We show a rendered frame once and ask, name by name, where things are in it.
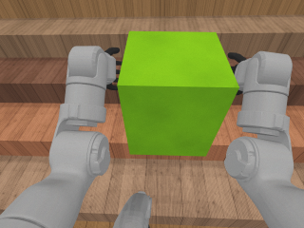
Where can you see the robot left thigh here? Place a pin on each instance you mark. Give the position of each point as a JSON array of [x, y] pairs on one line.
[[135, 211]]

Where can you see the robot left upper arm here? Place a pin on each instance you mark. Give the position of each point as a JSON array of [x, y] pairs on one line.
[[76, 158]]

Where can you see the robot right upper arm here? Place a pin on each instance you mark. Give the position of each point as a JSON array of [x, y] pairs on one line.
[[263, 169]]

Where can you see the left robot forearm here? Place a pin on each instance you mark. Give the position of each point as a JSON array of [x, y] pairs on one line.
[[89, 71]]

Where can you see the left robot shin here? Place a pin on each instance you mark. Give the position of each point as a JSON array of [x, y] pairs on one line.
[[146, 222]]

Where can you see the carton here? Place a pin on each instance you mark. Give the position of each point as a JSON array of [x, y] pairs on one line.
[[175, 89]]

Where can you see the right robot forearm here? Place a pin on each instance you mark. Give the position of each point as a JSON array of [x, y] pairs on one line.
[[265, 81]]

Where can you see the right robot hand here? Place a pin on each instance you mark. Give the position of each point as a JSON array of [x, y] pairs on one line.
[[239, 58]]

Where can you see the left robot hand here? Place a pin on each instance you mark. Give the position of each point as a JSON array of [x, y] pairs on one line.
[[110, 51]]

